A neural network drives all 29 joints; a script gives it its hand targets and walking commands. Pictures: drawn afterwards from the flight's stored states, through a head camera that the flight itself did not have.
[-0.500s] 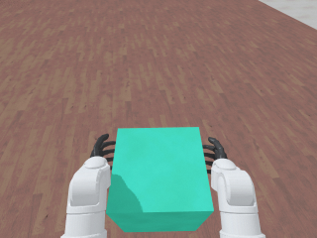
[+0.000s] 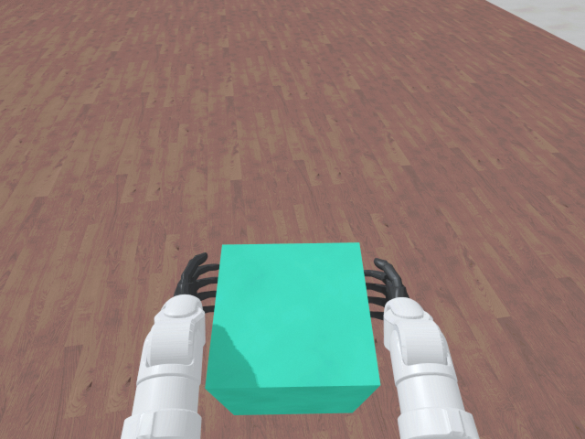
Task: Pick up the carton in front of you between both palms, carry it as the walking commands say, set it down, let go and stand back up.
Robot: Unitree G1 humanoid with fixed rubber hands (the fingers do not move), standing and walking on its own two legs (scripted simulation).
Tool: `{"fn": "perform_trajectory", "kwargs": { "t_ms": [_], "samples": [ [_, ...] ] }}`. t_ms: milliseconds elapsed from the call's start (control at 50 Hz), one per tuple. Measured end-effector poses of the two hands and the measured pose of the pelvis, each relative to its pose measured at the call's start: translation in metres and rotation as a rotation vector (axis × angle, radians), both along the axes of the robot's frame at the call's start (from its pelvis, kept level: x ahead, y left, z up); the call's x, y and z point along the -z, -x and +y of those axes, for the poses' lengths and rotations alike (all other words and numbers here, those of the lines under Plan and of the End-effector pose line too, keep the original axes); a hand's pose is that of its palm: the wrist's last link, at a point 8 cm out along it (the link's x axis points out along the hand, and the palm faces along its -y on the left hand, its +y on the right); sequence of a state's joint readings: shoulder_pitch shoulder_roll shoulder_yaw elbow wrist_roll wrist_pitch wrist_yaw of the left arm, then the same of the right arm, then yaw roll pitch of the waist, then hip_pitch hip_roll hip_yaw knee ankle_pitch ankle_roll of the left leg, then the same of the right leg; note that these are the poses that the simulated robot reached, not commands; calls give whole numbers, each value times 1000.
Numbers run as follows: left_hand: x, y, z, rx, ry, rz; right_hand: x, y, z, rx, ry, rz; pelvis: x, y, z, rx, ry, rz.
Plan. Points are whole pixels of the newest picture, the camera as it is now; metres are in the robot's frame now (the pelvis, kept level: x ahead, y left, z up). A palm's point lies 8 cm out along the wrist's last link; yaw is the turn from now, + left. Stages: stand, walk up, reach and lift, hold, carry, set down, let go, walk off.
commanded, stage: carry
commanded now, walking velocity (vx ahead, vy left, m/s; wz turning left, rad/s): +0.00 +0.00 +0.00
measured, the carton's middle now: (292, 335) +0.29 +0.00 -0.07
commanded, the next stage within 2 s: hold in 0.32 s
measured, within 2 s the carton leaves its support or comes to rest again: neither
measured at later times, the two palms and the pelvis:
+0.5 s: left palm (196, 312) +0.27 +0.13 +0.05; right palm (415, 322) +0.26 -0.16 +0.04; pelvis -0.02 +0.00 +0.01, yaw -3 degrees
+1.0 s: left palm (192, 311) +0.27 +0.14 +0.06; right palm (421, 340) +0.22 -0.16 +0.05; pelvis -0.04 +0.02 +0.00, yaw -7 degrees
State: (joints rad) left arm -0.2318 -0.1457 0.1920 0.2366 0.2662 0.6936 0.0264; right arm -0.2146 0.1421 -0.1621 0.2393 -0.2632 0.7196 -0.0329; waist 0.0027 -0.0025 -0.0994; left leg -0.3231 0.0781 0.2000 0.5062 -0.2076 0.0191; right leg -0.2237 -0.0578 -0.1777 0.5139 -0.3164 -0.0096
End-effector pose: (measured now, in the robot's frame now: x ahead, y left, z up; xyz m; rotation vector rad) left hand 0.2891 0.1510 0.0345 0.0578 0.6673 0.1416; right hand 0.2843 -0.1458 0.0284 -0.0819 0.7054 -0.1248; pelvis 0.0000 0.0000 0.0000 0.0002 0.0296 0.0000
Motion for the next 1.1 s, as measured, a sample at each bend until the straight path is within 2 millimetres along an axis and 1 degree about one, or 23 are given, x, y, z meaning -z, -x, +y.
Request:
{"fn": "perform_trajectory", "kwargs": {
  "t_ms": [200,320,440,540,600,740,860,980,1040,1100],
  "samples": [
    [-11,2,-3,-7,7,-46,-10,3,-2,12,-12,-46,0,5,-2,0,1,3],
    [-9,6,-5,-1,4,-26,-9,7,-4,11,-8,-26,0,5,-3,0,0,0],
    [-11,17,-10,24,11,-17,-11,20,-10,16,1,-17,-7,12,-5,32,-3,-99],
    [-13,20,-22,78,13,-21,-13,35,-22,70,4,-21,-9,20,-3,65,4,-141],
    [-15,21,-25,95,9,-24,-15,44,-25,89,-3,-24,-8,26,-1,74,5,-157],
    [-18,28,-20,93,18,-29,-19,54,-20,87,-9,-30,-7,38,5,87,5,-182],
    [-19,31,-15,108,33,-35,-21,60,-15,101,-8,-36,-5,44,14,104,11,-192],
    [-22,25,-14,126,48,-39,-23,61,-14,126,-15,-43,-5,44,22,121,14,-199],
    [-22,19,-14,115,57,-38,-22,56,-13,134,-25,-43,-4,44,25,125,14,-200],
    [-20,10,-13,86,69,-34,-19,47,-11,135,-30,-40,-1,43,27,122,10,-197]
  ]
}}
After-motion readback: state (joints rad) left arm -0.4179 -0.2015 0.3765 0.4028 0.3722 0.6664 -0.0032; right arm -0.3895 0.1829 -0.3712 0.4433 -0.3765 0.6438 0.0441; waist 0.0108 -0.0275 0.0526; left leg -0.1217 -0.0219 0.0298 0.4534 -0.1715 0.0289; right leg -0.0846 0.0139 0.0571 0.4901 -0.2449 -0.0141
